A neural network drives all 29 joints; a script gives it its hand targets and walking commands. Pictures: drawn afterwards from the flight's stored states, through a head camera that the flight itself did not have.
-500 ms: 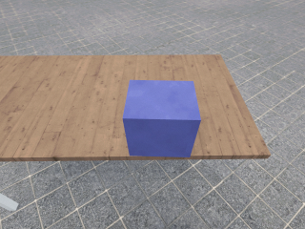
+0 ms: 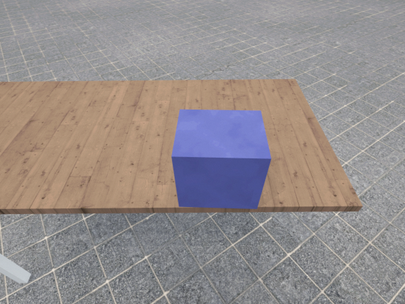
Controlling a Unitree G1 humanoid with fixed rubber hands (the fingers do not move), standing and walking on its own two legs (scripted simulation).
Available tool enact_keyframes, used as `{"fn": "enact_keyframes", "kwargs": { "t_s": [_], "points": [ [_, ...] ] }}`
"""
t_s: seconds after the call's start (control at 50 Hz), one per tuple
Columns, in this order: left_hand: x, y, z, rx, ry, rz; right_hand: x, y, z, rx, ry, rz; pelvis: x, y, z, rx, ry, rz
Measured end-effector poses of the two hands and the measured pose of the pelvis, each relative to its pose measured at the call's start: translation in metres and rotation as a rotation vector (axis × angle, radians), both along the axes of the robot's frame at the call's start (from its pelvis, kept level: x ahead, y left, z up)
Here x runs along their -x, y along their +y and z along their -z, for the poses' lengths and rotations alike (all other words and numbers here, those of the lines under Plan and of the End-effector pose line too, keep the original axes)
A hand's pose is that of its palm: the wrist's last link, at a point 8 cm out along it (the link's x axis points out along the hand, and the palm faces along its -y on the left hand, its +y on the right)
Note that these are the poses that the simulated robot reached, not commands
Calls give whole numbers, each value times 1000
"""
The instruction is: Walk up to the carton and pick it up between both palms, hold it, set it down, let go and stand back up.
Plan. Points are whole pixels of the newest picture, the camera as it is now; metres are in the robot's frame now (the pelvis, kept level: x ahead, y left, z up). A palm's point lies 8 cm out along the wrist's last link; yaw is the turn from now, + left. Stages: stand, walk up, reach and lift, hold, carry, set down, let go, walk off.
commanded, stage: stand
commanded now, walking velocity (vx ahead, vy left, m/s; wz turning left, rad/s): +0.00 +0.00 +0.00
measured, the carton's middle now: (218, 159) +0.44 -0.02 +0.03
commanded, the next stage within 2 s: none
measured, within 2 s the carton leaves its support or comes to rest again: neither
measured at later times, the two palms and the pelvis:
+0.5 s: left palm out of the picture -0.06 +0.19 -0.15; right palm out of the picture -0.06 -0.19 -0.15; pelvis -0.01 +0.00 +0.00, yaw +0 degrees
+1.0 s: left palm out of the picture -0.07 +0.17 -0.15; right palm out of the picture -0.06 -0.19 -0.15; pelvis -0.02 -0.01 +0.00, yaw +0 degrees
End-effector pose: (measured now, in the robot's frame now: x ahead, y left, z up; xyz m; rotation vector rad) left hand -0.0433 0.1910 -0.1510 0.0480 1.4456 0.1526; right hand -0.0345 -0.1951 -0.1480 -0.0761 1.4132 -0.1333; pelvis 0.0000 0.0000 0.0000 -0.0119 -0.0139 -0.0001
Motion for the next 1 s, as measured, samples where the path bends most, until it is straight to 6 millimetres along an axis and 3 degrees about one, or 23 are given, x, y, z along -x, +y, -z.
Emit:
{"fn": "enact_keyframes", "kwargs": {
  "t_s": [0.22,0.56,1.0],
  "points": [
    [16,-2,0,8,47,1,21,5,0,-6,50,15,5,2,0,-3,-2,2],
    [20,-6,1,7,43,0,24,11,4,-22,53,5,12,1,1,-4,-7,1],
    [31,-17,-1,16,71,-10,26,0,4,-17,64,-1,17,-5,1,-5,3,-3]
  ]
}}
